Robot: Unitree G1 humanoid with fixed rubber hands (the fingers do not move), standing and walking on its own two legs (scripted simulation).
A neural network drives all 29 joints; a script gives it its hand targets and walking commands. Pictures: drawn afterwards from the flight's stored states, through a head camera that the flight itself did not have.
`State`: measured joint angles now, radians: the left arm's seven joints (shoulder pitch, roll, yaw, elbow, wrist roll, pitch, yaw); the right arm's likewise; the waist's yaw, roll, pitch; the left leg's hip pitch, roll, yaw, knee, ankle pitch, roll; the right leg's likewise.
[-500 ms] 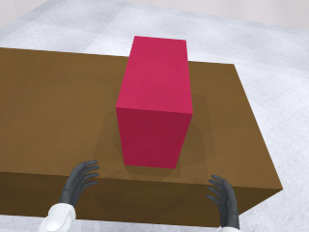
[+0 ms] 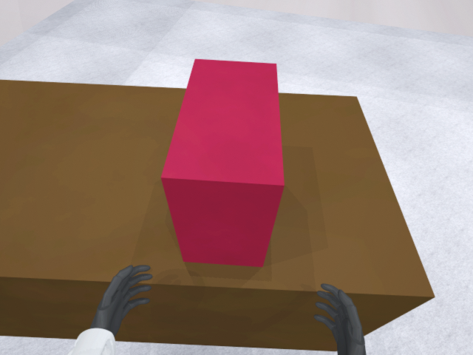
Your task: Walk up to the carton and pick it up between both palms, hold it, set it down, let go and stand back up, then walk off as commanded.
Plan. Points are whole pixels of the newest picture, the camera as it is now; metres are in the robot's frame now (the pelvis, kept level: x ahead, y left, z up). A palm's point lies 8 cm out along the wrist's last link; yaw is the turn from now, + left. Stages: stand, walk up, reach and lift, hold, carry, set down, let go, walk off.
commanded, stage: set down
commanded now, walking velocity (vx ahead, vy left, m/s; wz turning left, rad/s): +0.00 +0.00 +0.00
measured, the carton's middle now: (229, 164) +0.48 +0.05 +0.02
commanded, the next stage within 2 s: let go in 0.60 s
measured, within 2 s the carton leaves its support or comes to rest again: neither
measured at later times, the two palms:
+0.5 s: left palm (107, 339) +0.17 +0.23 -0.06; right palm out of the picture +0.15 -0.18 -0.06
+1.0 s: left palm (108, 346) +0.16 +0.23 -0.07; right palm out of the picture +0.16 -0.20 -0.08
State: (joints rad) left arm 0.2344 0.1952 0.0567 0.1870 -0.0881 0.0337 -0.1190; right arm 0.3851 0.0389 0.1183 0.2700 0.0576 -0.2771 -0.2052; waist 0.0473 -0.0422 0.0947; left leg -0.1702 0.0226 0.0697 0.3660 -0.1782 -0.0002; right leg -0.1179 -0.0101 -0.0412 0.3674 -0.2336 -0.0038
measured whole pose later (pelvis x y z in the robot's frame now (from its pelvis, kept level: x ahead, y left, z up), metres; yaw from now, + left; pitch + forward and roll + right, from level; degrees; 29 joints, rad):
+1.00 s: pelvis +0.01 +0.00 +0.00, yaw +0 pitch +0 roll +0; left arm 0.24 0.20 0.04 0.42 -0.07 0.09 -0.03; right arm 0.23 -0.10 -0.05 0.64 -0.03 -0.21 0.00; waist 0.03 -0.02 0.05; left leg -0.17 0.02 0.07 0.36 -0.19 0.00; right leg -0.12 -0.01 -0.04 0.37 -0.24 -0.01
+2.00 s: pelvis +0.02 +0.01 +0.00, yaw +0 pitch +0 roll -1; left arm 0.24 0.28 0.04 0.66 -0.03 -0.03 -0.01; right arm 0.21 -0.24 -0.07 0.71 -0.03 -0.04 0.00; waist 0.01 -0.01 -0.02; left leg -0.20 0.03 0.07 0.45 -0.25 0.01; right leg -0.12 -0.01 -0.04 0.39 -0.27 0.00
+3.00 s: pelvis -0.10 -0.04 -0.03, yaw +2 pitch -2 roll +1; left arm 0.30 0.33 0.04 0.67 -0.03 0.00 0.04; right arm 0.12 -0.37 -0.10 0.67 -0.02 0.09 -0.03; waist 0.03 0.08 0.17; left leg -0.46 -0.12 -0.16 1.05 -0.48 0.01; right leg -0.25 0.04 -0.04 0.72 -0.44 -0.08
